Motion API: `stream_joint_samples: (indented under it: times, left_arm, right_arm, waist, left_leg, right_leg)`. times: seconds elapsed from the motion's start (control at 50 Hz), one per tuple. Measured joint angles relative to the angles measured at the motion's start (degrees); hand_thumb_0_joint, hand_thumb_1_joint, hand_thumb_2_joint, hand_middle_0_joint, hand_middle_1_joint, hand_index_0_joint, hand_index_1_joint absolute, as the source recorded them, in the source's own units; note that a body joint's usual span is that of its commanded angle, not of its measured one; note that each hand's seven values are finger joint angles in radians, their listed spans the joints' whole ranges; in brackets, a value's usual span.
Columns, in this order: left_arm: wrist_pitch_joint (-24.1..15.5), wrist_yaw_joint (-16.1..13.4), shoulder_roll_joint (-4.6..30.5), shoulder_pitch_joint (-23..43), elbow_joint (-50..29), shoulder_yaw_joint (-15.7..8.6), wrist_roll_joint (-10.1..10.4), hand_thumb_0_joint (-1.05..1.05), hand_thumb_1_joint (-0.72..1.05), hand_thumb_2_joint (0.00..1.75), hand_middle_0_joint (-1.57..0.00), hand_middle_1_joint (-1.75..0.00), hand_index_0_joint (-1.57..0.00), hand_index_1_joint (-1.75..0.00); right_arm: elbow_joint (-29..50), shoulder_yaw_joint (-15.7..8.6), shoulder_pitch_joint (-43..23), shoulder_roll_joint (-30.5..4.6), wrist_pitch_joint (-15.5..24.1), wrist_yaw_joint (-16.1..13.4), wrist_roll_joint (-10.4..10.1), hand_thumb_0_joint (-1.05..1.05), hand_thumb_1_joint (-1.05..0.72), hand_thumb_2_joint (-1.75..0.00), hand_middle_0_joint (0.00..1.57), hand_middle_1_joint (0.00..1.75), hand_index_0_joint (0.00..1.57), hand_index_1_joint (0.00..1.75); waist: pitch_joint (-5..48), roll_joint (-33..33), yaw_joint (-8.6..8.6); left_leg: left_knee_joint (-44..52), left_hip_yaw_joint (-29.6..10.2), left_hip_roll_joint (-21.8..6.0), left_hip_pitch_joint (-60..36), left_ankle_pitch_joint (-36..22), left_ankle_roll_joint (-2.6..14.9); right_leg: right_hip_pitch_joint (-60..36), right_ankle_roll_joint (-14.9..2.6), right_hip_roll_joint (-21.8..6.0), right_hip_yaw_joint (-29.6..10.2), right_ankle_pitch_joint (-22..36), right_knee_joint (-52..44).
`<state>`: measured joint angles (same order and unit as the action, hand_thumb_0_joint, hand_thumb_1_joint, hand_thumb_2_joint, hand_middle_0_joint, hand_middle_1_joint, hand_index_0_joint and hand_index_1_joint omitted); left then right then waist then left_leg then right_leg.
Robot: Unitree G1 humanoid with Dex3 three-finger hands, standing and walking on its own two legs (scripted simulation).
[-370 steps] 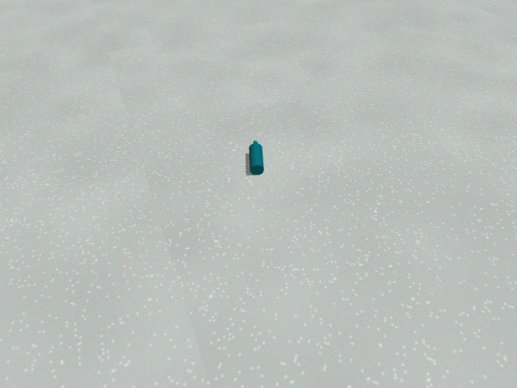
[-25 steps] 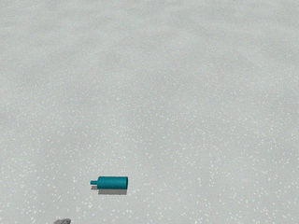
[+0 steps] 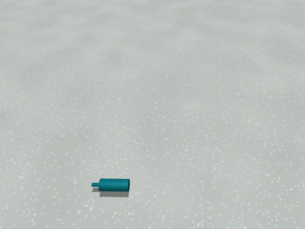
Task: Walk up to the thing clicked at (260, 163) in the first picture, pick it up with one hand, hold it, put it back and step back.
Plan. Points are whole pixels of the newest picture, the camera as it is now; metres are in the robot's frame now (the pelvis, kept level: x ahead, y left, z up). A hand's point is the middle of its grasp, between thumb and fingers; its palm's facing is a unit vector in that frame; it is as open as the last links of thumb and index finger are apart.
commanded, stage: stand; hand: left
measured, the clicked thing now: (110, 184) +0.51 +0.31 -0.74
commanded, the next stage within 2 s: none
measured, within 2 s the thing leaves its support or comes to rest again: neither
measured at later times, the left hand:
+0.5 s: hand out of the picture +0.06 +0.26 -0.15, palm faces -0.01 -0.94 -0.35, open 7.4 cm
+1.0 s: hand out of the picture +0.06 +0.25 -0.15, palm faces -0.01 -0.94 -0.35, open 7.4 cm
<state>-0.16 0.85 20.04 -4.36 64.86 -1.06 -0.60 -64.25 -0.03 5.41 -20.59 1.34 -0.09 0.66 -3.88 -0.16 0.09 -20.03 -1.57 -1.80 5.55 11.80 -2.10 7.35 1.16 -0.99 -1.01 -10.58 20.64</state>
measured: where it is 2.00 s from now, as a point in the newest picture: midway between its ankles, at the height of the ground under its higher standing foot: outside the picture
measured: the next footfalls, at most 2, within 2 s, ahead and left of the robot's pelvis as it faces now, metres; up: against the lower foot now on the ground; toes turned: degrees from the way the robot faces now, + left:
none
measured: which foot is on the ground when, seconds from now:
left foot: down 0.00-1.00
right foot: down 0.00-1.00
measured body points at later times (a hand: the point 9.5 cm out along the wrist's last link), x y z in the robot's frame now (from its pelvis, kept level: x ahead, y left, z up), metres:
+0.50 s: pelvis -0.01 +0.00 +0.00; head +0.00 +0.00 +0.45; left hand +0.06 +0.31 -0.13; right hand +0.07 -0.30 -0.13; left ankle -0.01 +0.14 -0.75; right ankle +0.01 -0.13 -0.75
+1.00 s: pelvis -0.01 +0.00 +0.00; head +0.00 -0.01 +0.45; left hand +0.06 +0.30 -0.13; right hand +0.07 -0.30 -0.13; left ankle -0.01 +0.14 -0.75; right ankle +0.01 -0.13 -0.75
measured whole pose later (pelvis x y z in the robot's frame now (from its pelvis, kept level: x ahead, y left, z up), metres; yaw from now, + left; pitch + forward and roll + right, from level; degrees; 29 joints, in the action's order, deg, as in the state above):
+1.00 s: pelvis -0.01 +0.00 +0.00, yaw +1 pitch -3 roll +0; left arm -0.7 0.6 20.4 -6.2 65.0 0.0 -0.8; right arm -65.6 0.3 6.2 -20.5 0.6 0.6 0.5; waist -3.3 0.6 0.0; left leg -18.6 -2.9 -1.6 6.1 9.8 -2.3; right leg 7.5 1.0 -1.3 0.3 -9.2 19.5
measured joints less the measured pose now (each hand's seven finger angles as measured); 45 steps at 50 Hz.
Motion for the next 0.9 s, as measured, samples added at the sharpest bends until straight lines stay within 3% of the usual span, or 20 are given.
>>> stream_joint_samples:
  times: [0.9]
  left_arm:
    - [-0.37,-0.21,0.21,-1.64,0.11,1.14,-0.16,0.0,0.91,0.89,-0.21,-0.3,-0.2,-0.3]
  right_arm:
    - [-1.58,0.33,0.68,0.01,-0.69,0.63,-0.06,0.01,-0.91,-0.9,0.2,0.3,0.2,0.3]
  waist:
    - [0.6,0.6,-0.11]
  left_leg:
    - [1.66,-1.22,0.31,0.47,-2.05,-0.18]
  right_leg:
    - [0.16,-0.13,-0.37,1.19,1.36,-1.21]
